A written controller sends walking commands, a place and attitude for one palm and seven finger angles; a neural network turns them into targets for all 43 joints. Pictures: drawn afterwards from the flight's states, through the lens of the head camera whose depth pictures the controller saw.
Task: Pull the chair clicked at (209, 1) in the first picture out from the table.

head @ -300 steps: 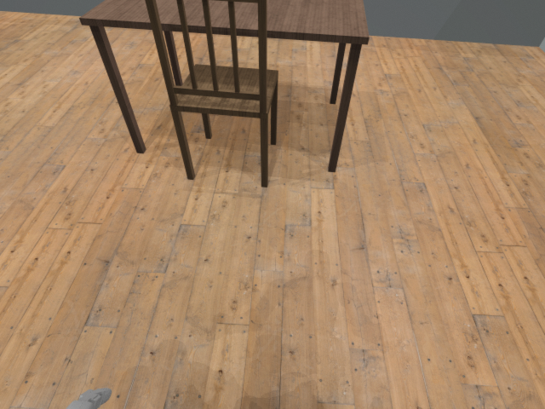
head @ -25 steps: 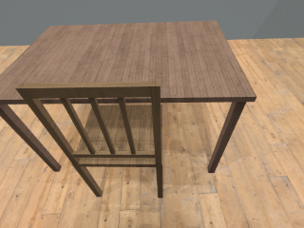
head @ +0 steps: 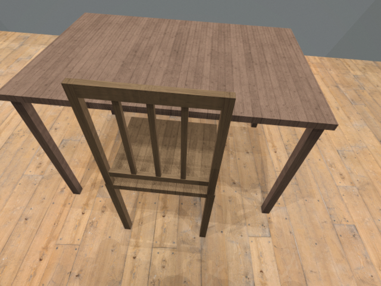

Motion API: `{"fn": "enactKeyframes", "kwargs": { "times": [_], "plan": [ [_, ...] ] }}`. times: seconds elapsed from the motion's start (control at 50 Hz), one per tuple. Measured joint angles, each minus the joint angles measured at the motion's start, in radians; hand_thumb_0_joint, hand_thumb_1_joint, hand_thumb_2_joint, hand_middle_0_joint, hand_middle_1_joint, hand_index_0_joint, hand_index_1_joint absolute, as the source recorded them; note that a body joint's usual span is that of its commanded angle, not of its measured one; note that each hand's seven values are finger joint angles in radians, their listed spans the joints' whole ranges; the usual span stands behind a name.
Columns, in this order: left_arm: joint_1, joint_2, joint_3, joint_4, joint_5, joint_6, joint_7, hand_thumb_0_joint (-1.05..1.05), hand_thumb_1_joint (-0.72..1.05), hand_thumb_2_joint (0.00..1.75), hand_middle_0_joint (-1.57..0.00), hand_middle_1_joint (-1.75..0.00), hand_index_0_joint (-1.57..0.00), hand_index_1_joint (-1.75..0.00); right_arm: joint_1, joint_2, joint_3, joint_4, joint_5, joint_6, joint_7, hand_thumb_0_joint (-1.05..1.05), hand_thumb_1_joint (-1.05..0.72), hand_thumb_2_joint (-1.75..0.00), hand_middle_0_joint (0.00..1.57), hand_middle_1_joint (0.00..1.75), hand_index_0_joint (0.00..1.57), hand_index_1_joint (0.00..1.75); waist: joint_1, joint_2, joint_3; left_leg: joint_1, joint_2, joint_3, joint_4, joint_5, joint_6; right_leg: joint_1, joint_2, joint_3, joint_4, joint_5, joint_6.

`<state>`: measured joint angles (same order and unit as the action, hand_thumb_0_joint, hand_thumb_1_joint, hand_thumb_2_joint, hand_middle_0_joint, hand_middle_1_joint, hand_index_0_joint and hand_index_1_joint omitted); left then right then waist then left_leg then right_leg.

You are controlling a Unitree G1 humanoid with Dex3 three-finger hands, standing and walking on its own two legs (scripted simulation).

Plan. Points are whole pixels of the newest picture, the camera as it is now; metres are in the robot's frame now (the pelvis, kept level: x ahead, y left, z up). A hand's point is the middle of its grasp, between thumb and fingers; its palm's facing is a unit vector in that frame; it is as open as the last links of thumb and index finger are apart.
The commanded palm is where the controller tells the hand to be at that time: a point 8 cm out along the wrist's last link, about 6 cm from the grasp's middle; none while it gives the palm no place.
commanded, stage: come to a stop and stand still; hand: left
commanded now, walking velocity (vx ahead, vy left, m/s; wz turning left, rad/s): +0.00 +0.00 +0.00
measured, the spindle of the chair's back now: (155, 144) +0.52 +0.15 -0.07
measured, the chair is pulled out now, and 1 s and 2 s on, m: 0.00 0.00 0.00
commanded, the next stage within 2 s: look again from close up in 0.54 s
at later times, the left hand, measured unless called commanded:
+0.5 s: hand out of the picture -0.06 +0.14 -0.17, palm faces +0.03 -0.99 -0.15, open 7.4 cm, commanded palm none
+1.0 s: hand out of the picture +0.01 +0.18 -0.18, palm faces +0.02 -0.98 -0.21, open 7.3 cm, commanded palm none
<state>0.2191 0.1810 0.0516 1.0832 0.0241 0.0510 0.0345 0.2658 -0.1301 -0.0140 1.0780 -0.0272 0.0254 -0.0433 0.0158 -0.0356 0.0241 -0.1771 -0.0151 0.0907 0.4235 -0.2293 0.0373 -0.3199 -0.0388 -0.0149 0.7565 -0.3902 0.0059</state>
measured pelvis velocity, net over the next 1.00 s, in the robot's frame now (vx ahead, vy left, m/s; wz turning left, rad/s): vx -0.01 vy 0.01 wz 0.00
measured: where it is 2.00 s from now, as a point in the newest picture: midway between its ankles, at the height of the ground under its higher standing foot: outside the picture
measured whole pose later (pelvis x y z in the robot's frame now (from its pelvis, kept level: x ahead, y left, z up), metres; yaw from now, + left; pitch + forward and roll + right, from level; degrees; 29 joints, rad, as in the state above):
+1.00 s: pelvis -0.01 +0.01 -0.01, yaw +0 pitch -1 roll +0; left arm 0.30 0.14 0.00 1.07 0.02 -0.03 0.05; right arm 0.32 -0.15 0.02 1.10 -0.02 -0.02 -0.02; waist -0.01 0.02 0.00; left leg -0.24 -0.01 0.08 0.52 -0.26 0.04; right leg -0.18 -0.02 -0.03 0.52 -0.32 0.00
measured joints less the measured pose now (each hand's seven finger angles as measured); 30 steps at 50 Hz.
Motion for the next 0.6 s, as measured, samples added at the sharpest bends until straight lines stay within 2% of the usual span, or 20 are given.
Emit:
{"fn": "enactKeyframes", "kwargs": {
  "times": [0.04, 0.08, 0.1, 0.16, 0.24, 0.6],
  "plan": [
    [0.018, -0.006, -0.007, 0.008, -0.003, -0.007, 0.001, 0.00, 0.91, 0.90, -0.20, -0.30, -0.20, -0.29, -0.007, -0.007, 0.000, 0.007, 0.001, -0.001, -0.003, 0.01, -0.93, -0.89, 0.20, 0.30, 0.20, 0.30, 0.003, 0.005, 0.001, -0.006, -0.008, 0.006, -0.010, 0.012, 0.003, 0.050, -0.002, -0.004, -0.061, -0.005, 0.005],
    [0.037, -0.011, -0.014, 0.019, -0.006, -0.017, 0.003, 0.00, 0.91, 0.90, -0.20, -0.30, -0.20, -0.29, -0.011, -0.013, 0.000, 0.009, 0.006, -0.008, -0.001, 0.01, -0.94, -0.89, 0.20, 0.30, 0.20, 0.30, 0.004, 0.004, 0.003, -0.020, -0.017, 0.015, -0.001, 0.015, 0.001, 0.119, -0.006, -0.004, -0.196, 0.065, 0.009],
    [0.044, -0.016, -0.018, 0.029, -0.006, -0.025, 0.006, 0.00, 0.91, 0.90, -0.20, -0.30, -0.20, -0.29, -0.016, -0.017, -0.001, 0.012, 0.011, -0.012, 0.001, 0.01, -0.94, -0.89, 0.20, 0.30, 0.20, 0.30, 0.005, 0.008, 0.006, -0.029, -0.016, 0.020, 0.012, 0.011, -0.001, 0.143, -0.003, 0.000, -0.252, 0.068, 0.001],
    [0.062, -0.044, -0.036, 0.057, -0.009, -0.036, 0.006, 0.00, 0.91, 0.90, -0.19, -0.30, -0.20, -0.29, -0.027, -0.035, -0.003, 0.020, 0.019, -0.014, 0.004, 0.01, -0.94, -0.89, 0.20, 0.30, 0.20, 0.30, -0.012, 0.055, 0.020, -0.020, 0.008, 0.008, -0.002, 0.028, -0.009, 0.166, 0.023, -0.013, -0.297, 0.104, -0.015],
    [0.086, -0.059, -0.048, 0.074, -0.012, -0.046, 0.004, 0.00, 0.91, 0.90, -0.20, -0.30, -0.20, -0.29, -0.020, -0.033, 0.005, 0.037, 0.018, -0.015, 0.009, 0.01, -0.93, -0.89, 0.20, 0.30, 0.20, 0.30, -0.021, 0.059, 0.018, -0.002, 0.015, 0.003, -0.034, 0.054, -0.015, 0.182, 0.032, -0.017, -0.326, 0.134, -0.021],
    [0.107, -0.082, -0.048, 0.059, -0.011, -0.052, 0.002, 0.00, 0.90, 0.90, -0.20, -0.30, -0.20, -0.30, 0.077, 0.012, 0.016, 0.082, 0.011, -0.010, 0.010, 0.00, -0.91, -0.90, 0.20, 0.30, 0.20, 0.30, -0.028, 0.036, 0.003, -0.035, 0.030, -0.006, -0.038, 0.079, -0.027, 0.150, 0.047, -0.026, -0.329, 0.155, -0.036]
  ]
}}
